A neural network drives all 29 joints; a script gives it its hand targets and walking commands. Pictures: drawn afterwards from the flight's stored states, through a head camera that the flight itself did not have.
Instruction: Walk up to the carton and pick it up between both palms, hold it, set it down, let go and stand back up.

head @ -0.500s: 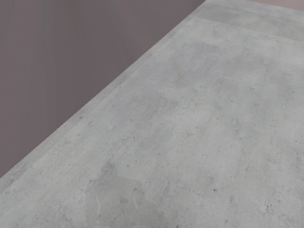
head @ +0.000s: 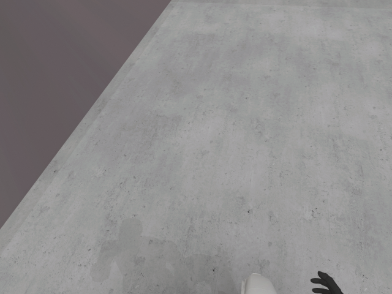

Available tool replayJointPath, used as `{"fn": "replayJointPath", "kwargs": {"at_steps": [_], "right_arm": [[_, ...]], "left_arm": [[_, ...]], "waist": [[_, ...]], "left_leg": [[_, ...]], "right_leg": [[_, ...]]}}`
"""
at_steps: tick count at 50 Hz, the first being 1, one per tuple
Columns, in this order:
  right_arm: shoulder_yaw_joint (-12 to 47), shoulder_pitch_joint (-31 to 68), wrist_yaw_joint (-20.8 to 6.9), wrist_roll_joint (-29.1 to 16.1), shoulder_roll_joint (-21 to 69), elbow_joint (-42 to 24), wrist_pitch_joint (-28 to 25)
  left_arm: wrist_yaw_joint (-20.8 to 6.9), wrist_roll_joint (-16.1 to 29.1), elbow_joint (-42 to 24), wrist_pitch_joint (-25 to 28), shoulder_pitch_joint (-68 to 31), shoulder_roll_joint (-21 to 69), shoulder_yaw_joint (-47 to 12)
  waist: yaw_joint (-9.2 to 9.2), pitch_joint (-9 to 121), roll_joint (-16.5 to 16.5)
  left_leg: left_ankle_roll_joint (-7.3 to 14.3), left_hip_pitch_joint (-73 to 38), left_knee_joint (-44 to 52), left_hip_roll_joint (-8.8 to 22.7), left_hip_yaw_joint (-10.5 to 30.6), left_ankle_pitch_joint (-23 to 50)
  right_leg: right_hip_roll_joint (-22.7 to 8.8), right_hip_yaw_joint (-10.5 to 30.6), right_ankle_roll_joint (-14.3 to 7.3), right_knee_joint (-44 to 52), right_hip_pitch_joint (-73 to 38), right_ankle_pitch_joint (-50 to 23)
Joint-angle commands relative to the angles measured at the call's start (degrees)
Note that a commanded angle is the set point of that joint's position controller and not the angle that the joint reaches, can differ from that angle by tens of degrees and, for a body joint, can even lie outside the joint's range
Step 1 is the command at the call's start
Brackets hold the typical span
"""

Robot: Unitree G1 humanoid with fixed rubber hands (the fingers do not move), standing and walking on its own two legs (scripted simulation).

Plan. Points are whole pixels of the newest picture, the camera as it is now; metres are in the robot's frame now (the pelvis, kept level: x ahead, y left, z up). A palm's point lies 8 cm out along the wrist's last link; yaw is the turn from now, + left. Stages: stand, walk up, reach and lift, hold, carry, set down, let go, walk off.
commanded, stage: walk up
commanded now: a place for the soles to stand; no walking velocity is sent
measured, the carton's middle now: out of the picture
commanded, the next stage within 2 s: none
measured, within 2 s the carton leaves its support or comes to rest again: neither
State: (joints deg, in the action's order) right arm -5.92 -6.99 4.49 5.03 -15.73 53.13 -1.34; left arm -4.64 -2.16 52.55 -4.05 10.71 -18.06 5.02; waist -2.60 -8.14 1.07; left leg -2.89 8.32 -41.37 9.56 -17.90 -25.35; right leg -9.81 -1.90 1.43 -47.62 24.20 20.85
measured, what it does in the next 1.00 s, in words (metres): steps to the right, turning right: left foot, then right foot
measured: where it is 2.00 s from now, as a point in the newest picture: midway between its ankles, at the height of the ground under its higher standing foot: outside the picture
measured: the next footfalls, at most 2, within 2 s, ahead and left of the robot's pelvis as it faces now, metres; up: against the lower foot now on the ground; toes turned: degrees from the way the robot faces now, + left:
left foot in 0.22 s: +0.13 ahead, +0.06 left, +0.00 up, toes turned -11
right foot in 0.58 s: +0.03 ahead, -0.31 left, +0.00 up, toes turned -47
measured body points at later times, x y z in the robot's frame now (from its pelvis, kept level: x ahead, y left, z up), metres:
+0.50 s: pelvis +0.03 -0.07 +0.02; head +0.03 -0.09 +0.47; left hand +0.30 +0.08 -0.09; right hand -0.10 -0.35 -0.10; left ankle +0.09 +0.07 -0.71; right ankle +0.01 -0.25 -0.67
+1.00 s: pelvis +0.10 -0.25 +0.00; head +0.10 -0.24 +0.45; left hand +0.38 -0.23 -0.12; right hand -0.09 -0.42 -0.11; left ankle +0.22 -0.16 -0.71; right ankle +0.03 -0.33 -0.64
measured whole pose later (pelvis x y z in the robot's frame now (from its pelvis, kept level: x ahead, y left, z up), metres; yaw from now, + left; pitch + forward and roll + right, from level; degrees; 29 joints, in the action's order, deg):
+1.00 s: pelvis +0.10 -0.25 +0.00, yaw -64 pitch -3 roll +3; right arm -0.3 -22.5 2.7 3.0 -12.3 40.3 -6.0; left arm -5.5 -3.8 43.2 -2.6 15.4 -16.5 1.7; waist 0.9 -1.4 -3.7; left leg -3.2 12.0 -40.8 7.9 -14.4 -23.8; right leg -1.9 0.7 3.5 -69.4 33.5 24.6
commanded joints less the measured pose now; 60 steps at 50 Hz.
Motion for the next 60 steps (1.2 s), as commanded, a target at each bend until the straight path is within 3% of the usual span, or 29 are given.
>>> {"fn": "replayJointPath", "kwargs": {"at_steps": [1,2,3,6,10,12,13,14,15,17,23,27,29,30,31,32,36,39,41,42,43,44,46,51,55,57,58,59,60], "right_arm": [[0.6,3.2,-1.4,0.3,-6.5,-6.1,1.3],[1.8,5.6,-2.5,-2.0,-3.1,-11.7,1.8],[2.0,1.5,-2.5,-2.0,-1.9,-12.1,1.7],[2.2,-5.5,-2.1,-4.6,-5.4,-9.7,-0.6],[2.1,-12.5,-1.6,-4.3,-4.3,-10.9,-1.3],[0.8,-19.8,-1.2,-3.6,-6.0,-11.6,-1.6],[-1.0,-21.8,-0.9,-2.7,-12.5,-13.2,-1.6],[-0.9,-16.6,0.1,-2.1,-13.6,-13.3,-1.3],[0.4,-11.3,1.0,-2.0,-11.2,-13.4,-1.9],[1.2,-6.7,0.6,-2.0,-8.1,-13.4,-3.7],[0.0,-10.1,-0.1,-0.3,-11.2,-11.4,-5.3],[-0.5,-12.5,-0.8,0.1,-14.6,-10.8,-2.6],[0.5,-14.3,-2.0,0.0,-13.2,-10.6,-0.8],[1.4,-14.6,-2.9,-0.2,-10.6,-11.3,-0.2],[2.7,-9.8,-4.4,-1.0,-7.4,-15.7,-0.2],[2.7,-5.0,-5.4,-2.4,-5.8,-21.3,-0.5],[2.8,-14.1,-5.4,-3.5,-7.4,-19.7,-3.1],[1.9,-20.0,-4.6,-3.1,-5.8,-18.4,-3.2],[1.1,-26.1,-4.1,-3.0,-4.4,-17.9,-3.5],[0.2,-31.2,-3.6,-2.2,-5.7,-17.4,-3.7],[-1.6,-34.4,-2.9,-1.8,-12.5,-18.1,-3.7],[-1.4,-28.7,-1.5,-2.5,-15.2,-18.8,-3.0],[0.8,-18.8,-0.4,-2.7,-10.5,-18.8,-4.3],[2.0,-14.3,-1.7,-1.5,-8.7,-14.5,-6.9],[2.1,-11.8,-1.6,-0.8,-10.5,-13.7,-4.4],[3.1,-13.0,-2.3,-0.9,-9.3,-13.2,-2.6],[4.3,-16.1,-3.4,-1.2,-6.8,-14.1,-1.9],[5.3,-15.6,-5.0,-2.3,-3.3,-17.4,-1.4],[4.8,-11.9,-6.1,-3.6,-5.0,-22.1,-1.0]], "left_arm": [[-0.1,1.3,-0.2,2.0,14.1,-7.6,2.0],[0.4,2.5,-2.6,2.1,12.9,-14.7,2.8],[1.2,2.8,-4.6,1.9,7.7,-15.4,2.4],[1.9,0.5,-10.3,0.5,-1.8,-11.6,0.6],[-0.2,-0.9,-14.0,0.7,-2.9,-9.5,0.0],[-1.2,-0.6,-16.0,0.1,-7.3,-7.5,-0.9],[-1.5,-0.2,-17.7,-0.4,-9.6,-4.1,-2.2],[-1.4,-1.2,-17.0,-0.8,-8.1,-6.8,-1.5],[-1.7,-2.0,-16.2,-0.6,-6.2,-8.9,-0.5],[-2.7,-2.3,-13.0,0.0,-1.2,-8.6,-0.1],[-4.9,0.5,-13.4,0.9,-9.7,-4.0,-1.7],[-4.2,0.9,-11.5,2.7,-9.0,-3.2,-1.6],[-2.4,1.2,-8.0,4.0,-0.5,-4.7,-0.9],[-0.8,1.6,-5.6,4.4,7.0,-8.5,0.6],[0.4,2.5,-5.4,4.2,11.8,-15.4,1.9],[1.4,4.1,-8.1,3.6,12.7,-19.0,3.3],[3.6,1.6,-12.4,2.8,2.8,-11.0,0.4],[1.9,0.7,-15.5,3.7,-1.6,-9.5,-0.1],[0.9,0.8,-17.2,3.0,-6.5,-8.2,-0.5],[0.5,0.5,-18.7,2.7,-8.9,-5.1,-1.7],[0.2,-0.2,-20.8,2.6,-11.0,-0.3,-3.3],[0.2,-1.5,-22.0,2.5,-10.4,-4.2,-2.4],[-0.3,-1.9,-18.6,3.0,-4.4,-5.8,-2.1],[-1.9,-0.6,-17.8,4.3,-5.5,-1.2,-2.6],[-2.1,-0.4,-15.6,5.8,-2.1,0.8,-2.5],[-0.6,-0.3,-12.1,6.6,8.5,-1.7,-0.8],[0.8,0.0,-10.6,6.7,16.1,-5.6,1.1],[2.5,0.5,-12.0,6.2,20.7,-9.5,2.5],[3.7,2.9,-14.9,5.6,20.0,-13.2,3.2]], "waist": [[-7.48,7.8,-13.2],[-7.34,6.7,-30.1],[-4.87,5.9,-22.7],[0.04,6.5,-13.3],[1.97,13.9,-11.0],[7.14,13.5,-5.3],[10.05,11.8,10.7],[7.38,5.3,8.7],[4.47,0.7,3.2],[0.92,2.0,4.5],[3.55,0.6,7.5],[3.43,3.2,8.7],[-0.53,6.7,1.4],[-4.18,9.9,-6.4],[-7.24,11.5,-22.0],[-8.72,13.0,-17.2],[-0.66,9.4,-10.2],[3.08,9.4,-10.4],[8.03,9.3,-6.6],[11.36,9.8,-0.9],[14.71,8.9,15.3],[12.18,1.8,10.7],[6.26,-3.1,2.9],[5.15,-4.0,8.6],[1.76,1.0,7.4],[-3.37,7.7,-0.4],[-6.04,14.8,-6.6],[-7.65,18.1,-15.7],[-7.21,20.9,-9.9]], "left_leg": [[8.5,18.2,-16.7,0.0,1.1,2.3],[4.8,32.8,-29.5,-11.4,7.3,-23.0],[4.3,33.4,-32.6,-8.6,17.6,-22.7],[4.5,25.3,-17.2,-5.1,18.1,-9.3],[5.5,6.0,-0.3,-9.8,13.7,2.9],[8.4,-14.7,14.1,-7.2,18.5,5.3],[13.1,-14.3,30.5,11.2,41.7,-20.0],[16.2,-3.9,36.1,24.7,53.9,-25.1],[16.4,0.8,35.6,24.4,49.7,-21.8],[14.3,2.8,32.2,18.3,33.7,-12.3],[14.4,1.3,31.6,17.1,11.6,-6.0],[12.3,3.4,24.0,15.6,2.7,-5.5],[9.5,7.6,9.2,12.1,-1.6,1.0],[6.3,15.1,-9.2,7.0,-4.3,7.4],[2.7,32.2,-26.5,-3.0,-0.6,-18.0],[3.0,39.6,-31.1,-3.3,14.1,-18.4],[2.5,32.0,-20.2,1.3,18.6,-10.1],[3.5,17.2,-10.4,-2.7,15.0,-3.2],[5.5,-2.6,1.0,-5.8,13.2,8.1],[6.7,-13.9,7.9,-3.8,17.9,3.2],[9.0,-12.6,28.7,14.8,44.7,-25.5],[13.0,-5.4,38.8,24.8,63.8,-36.5],[16.8,-2.8,33.7,24.6,51.9,-30.5],[15.0,-0.6,31.3,18.4,19.0,2.0],[11.9,5.7,22.5,13.9,1.5,12.0],[9.9,9.5,4.1,9.7,-3.0,20.5],[7.7,14.3,-13.1,6.2,-3.8,22.3],[4.6,26.9,-32.4,-0.3,0.5,-5.6],[3.9,33.0,-38.6,-4.9,14.0,-10.0]], "right_leg": [[8.4,1.8,-7.5,18.8,-22.2,-8.4],[-4.7,34.8,-16.7,33.1,-20.7,-10.1],[-8.0,41.4,-20.9,36.6,-17.6,-5.1],[-3.2,29.3,-17.2,28.2,-12.0,-6.8],[0.4,27.6,-14.3,24.3,-3.9,-12.0],[7.9,21.3,-5.2,19.4,15.2,6.8],[15.6,11.8,0.0,2.8,26.2,14.2],[11.0,10.2,2.0,-13.5,27.8,8.8],[6.9,12.9,3.2,-19.8,27.2,4.4],[2.9,12.6,4.6,-22.1,22.7,-1.5],[-0.5,5.1,3.3,-8.2,14.3,-1.1],[5.0,-5.9,-0.4,3.0,0.4,1.6],[10.2,-8.4,-3.2,9.8,-12.6,-0.9],[10.7,-0.8,-6.7,14.2,-24.5,1.6],[-0.2,27.1,-13.2,24.1,-31.5,7.6],[-6.0,41.8,-18.4,32.2,-32.1,10.7],[-5.0,30.9,-17.0,28.2,-18.4,7.7],[-1.3,26.0,-16.5,24.6,-3.4,0.9],[4.2,19.9,-11.6,18.5,13.9,13.3],[9.3,16.1,-7.1,9.8,25.1,22.7],[16.9,7.6,-2.1,-12.0,32.0,20.5],[12.7,9.9,-0.6,-23.3,35.7,15.5],[5.5,9.1,1.9,-28.0,35.9,6.9],[0.8,5.9,1.7,-13.5,23.5,0.3],[6.9,-5.3,-2.7,1.6,0.6,-6.8],[12.8,-7.9,-5.2,7.1,-16.3,-9.8],[13.1,-2.1,-7.4,7.1,-27.9,-6.6],[0.2,25.4,-11.5,15.5,-33.7,2.7],[-8.4,51.6,-16.4,27.8,-32.5,13.1]]}}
